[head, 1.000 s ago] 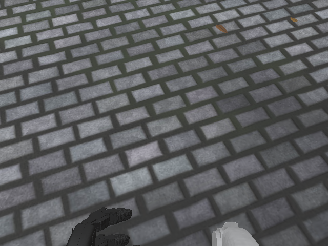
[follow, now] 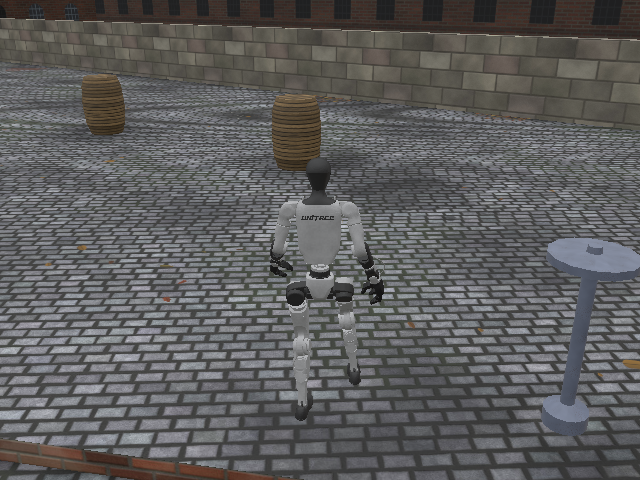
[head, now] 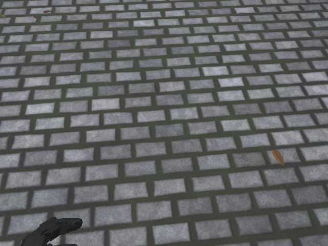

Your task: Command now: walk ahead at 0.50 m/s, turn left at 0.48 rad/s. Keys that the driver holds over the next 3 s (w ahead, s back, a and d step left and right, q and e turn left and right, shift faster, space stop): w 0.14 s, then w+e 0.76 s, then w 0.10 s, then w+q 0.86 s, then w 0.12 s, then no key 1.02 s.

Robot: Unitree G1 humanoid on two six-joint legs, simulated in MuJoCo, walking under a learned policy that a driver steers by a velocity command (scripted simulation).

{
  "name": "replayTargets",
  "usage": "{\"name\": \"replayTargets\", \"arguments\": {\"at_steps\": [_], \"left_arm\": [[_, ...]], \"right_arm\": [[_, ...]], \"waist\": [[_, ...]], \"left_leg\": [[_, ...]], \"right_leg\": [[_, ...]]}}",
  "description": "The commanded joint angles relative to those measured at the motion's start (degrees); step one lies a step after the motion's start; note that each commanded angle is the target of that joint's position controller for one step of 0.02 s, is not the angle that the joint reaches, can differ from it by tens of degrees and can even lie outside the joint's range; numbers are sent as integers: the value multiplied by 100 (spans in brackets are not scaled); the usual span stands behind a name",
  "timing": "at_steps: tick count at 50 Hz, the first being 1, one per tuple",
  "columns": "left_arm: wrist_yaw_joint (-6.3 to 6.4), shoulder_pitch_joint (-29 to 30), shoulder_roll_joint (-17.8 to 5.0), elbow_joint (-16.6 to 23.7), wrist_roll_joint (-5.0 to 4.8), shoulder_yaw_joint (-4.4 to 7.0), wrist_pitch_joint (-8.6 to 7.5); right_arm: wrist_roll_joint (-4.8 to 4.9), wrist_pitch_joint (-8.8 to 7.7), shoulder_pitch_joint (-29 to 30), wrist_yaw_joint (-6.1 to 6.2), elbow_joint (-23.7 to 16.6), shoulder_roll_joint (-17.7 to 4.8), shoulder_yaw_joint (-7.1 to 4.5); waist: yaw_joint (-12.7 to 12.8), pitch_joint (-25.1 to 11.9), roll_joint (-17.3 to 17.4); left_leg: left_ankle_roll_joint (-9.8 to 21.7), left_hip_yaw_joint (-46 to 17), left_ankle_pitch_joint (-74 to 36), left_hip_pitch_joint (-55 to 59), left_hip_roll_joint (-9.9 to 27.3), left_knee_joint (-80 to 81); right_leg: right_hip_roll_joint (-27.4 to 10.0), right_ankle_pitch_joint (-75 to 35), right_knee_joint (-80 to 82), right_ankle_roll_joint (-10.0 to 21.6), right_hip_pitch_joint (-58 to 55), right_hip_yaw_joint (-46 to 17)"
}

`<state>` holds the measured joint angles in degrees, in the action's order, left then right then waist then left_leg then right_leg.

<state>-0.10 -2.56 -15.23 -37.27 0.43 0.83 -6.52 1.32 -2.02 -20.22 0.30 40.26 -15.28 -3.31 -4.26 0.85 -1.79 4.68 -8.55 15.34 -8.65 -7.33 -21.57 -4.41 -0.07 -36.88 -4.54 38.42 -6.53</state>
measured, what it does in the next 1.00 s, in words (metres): walks ahead, turning right: right foot, then left foot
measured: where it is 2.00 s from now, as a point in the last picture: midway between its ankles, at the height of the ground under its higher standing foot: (191, 117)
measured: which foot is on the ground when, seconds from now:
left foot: down 0.00-0.10, up 0.12-0.54, down 0.56-1.00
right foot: up 0.00-0.08, down 0.10-0.56, up 0.58-1.00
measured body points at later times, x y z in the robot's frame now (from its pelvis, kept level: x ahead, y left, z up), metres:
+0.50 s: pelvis +0.27 -0.03 +0.00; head +0.29 -0.04 +0.45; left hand +0.27 +0.25 -0.12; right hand +0.51 -0.25 -0.07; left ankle +0.40 +0.11 -0.72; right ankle +0.21 -0.15 -0.74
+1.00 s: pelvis +0.51 -0.07 -0.01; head +0.53 -0.09 +0.44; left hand +0.81 +0.07 -0.08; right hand +0.41 -0.35 -0.14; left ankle +0.41 +0.10 -0.74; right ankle +0.61 -0.24 -0.72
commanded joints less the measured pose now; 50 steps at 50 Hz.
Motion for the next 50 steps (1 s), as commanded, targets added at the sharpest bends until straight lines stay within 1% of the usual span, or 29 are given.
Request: {"name": "replayTargets", "arguments": {"at_steps": [1, 3, 4, 5, 6, 7, 8, 9, 10, 11, 12, 14, 18, 21, 23, 25, 27, 28, 29, 30, 31, 32, 33, 35, 37, 40, 44, 48, 50], "left_arm": [[-23, 298, -589, 398, -75, 197, -107], [-48, 129, -721, 364, -54, 293, -145], [-37, -232, -780, 277, -22, 359, -159], [-15, -816, -935, 206, 45, 434, -188], [5, -1705, -1282, 129, 109, 514, -177], [-74, -2198, -1607, -262, 50, 645, -81], [-93, -2165, -1064, -153, -92, 528, -53], [-70, -1798, -817, -109, -101, 447, -5], [-75, -1519, -769, -59, -33, 401, 43], [-100, -1334, -724, -54, 3, 379, 63], [-108, -1260, -639, -58, 28, 342, 59], [-112, -1267, -564, -132, -40, 320, 62], [6, -1447, -922, -298, -147, 447, 156], [40, -1741, -1004, -422, -197, 478, 236], [52, -1890, -1012, -465, -227, 490, 285], [73, -1884, -1029, -464, -230, 509, 323], [81, -1817, -796, -417, -204, 457, 346], [66, -1678, -476, -296, -146, 356, 314], [79, -2101, -94, -130, -168, 241, 234], [87, -2216, -509, -67, -272, 309, 200], [85, -1919, -824, -111, -284, 406, 232], [72, -1630, -831, -99, -229, 428, 272], [62, -1509, -750, -86, -184, 437, 300], [16, -1425, -565, -26, -188, 437, 386], [-15, -1302, -404, 52, -170, 401, 443], [-67, -951, -315, 185, -148, 350, 463], [-214, -239, -249, 392, -153, 285, 435], [-296, 240, -313, 655, -167, 285, 441], [-299, 22, -488, 673, -121, 372, 438]], "right_arm": [[59, -39, -187, 57, -241, -862, -260], [12, -25, -167, 70, -200, -819, -261], [-19, -18, -101, 57, -219, -758, -249], [-72, -35, -75, 32, -275, -548, -177], [-203, -58, -338, 22, -386, -235, -61], [19, -124, -1240, 9, -331, -85, 5], [64, -135, -929, 19, -230, -601, -75], [23, -145, -80, 8, -405, -827, -131], [-83, -169, 411, 17, -531, -798, -118], [-160, -207, 605, 16, -604, -697, -126], [-180, -231, 553, 9, -613, -590, -122], [-184, -239, 443, 3, -572, -393, -73], [-205, -302, 1178, -22, -701, -130, 70], [-115, -354, 1671, -75, -758, -233, 58], [-74, -397, 1904, -99, -836, -344, 17], [-52, -451, 1855, -105, -854, -468, -56], [-80, -480, 1234, -59, -696, -615, -173], [-165, -488, 452, 1, -609, -897, -271], [-245, -397, -101, 41, -530, -1368, -383], [-176, -353, -321, -2, -369, -1243, -389], [-125, -355, -114, -2, -388, -841, -280], [-126, -349, 159, -6, -395, -633, -213], [-167, -347, 441, -23, -381, -494, -165], [-205, -378, 718, -41, -309, -361, -133], [-189, -427, 720, -41, -188, -449, -180], [-192, -430, 641, -7, 13, -672, -256], [-120, -375, 485, 32, 210, -920, -315], [15, -289, 116, -13, 484, -1110, -369], [64, -225, 110, -17, 566, -1276, -402]], "waist": [[40, -343, 819], [185, -316, 913], [397, -420, 940], [690, -888, 818], [882, -1742, -54], [600, -2144, -2133], [824, -1637, -1233], [921, -844, -587], [838, -451, -119], [702, -176, -42], [539, -153, -203], [397, -243, -431], [572, -203, -373], [747, -175, -404], [788, -150, -395], [644, -174, -430], [282, -408, -396], [-105, -930, 1], [-71, -1518, 1458], [-61, -1434, 1960], [-105, -795, 1336], [-32, -390, 999], [107, -175, 838], [322, 54, 906], [373, 52, 825], [337, 65, 618], [112, 192, 543], [38, 372, 500], [287, 180, 622]], "left_leg": [[698, -1078, -1102, -250, 1277, 160], [577, -1303, -1251, 99, 1494, -199], [464, -1244, -1713, 104, 1370, -575], [282, -996, -1935, -94, 1105, -1434], [33, -520, -501, -1034, 653, -3124], [-316, 39, 1821, -2964, 95, -4829], [-348, -244, 1629, -3627, 432, -5474], [-346, -37, 1050, -3850, 653, -5533], [-347, 218, 644, -3667, 867, -5319], [-345, 264, 415, -3505, 1005, -4942], [-356, 287, 304, -3166, 1121, -4641], [-447, 448, 359, -2865, 1132, -4003], [-644, 624, -456, -2302, 985, -2243], [-727, 597, -1229, -1797, 769, -1427], [-693, 517, -1268, -1590, 700, -1057], [-591, 490, -1185, -1140, 683, -680], [-364, 512, -1027, -31, 808, -324], [-39, -192, -692, 1129, 1590, -301], [658, -2068, 124, 2608, 2860, 59], [1062, -3448, 1491, 2535, 3280, 461], [935, -2877, 1722, 2045, 3038, 563], [748, -2066, 1122, 1502, 2732, 630], [655, -1512, 503, 1043, 2492, 769], [547, -674, -486, 383, 2244, 1038], [609, -148, -1174, 223, 2207, 1193], [621, 465, -1756, 285, 2215, 1259], [444, 1131, -1800, 357, 2178, 1256], [345, 1299, -1996, 810, 2407, 1096], [263, 1456, -3575, 1023, 2433, 478]], "right_leg": [[368, -374, 668, 93, -1164, 249], [337, -39, 854, 332, -1363, 266], [388, 108, 1026, 501, -1861, 375], [100, 152, 948, 764, -2834, 198], [-923, 81, 760, 1213, -4471, -974], [-1899, 1763, 1595, 2164, -5788, -3746], [-1751, 3228, 1961, 2050, -5539, -4138], [-1503, 3043, 2043, 1833, -4799, -3259], [-1227, 2265, 2085, 1759, -4040, -2596], [-1011, 1527, 2155, 1798, -3476, -2200], [-800, 992, 2245, 1768, -3123, -1884], [-575, 385, 2356, 1824, -2915, -1521], [-399, 23, 2446, 1825, -2482, -959], [-383, 275, 2345, 1745, -2338, -988], [-439, 578, 2170, 1680, -2442, -1217], [-463, 908, 1908, 1539, -2479, -1482], [-130, 1030, 1251, 1275, -2179, -1433], [207, 1345, -15, 1028, -1580, -1031], [861, 2920, -1757, 700, -24, -151], [579, 3393, -2884, 602, 915, -64], [308, 2893, -3363, 569, 1153, -174], [178, 2463, -3422, 537, 1078, -65], [59, 2127, -3295, 512, 925, -36], [-134, 1762, -3044, 477, 535, -15], [-160, 1441, -2841, 390, 467, 64], [-203, 766, -2038, 317, 466, 118], [-135, -69, -771, 445, 51, 435], [25, 482, -86, 747, -225, 639], [334, 1033, 184, 979, -877, 911]]}}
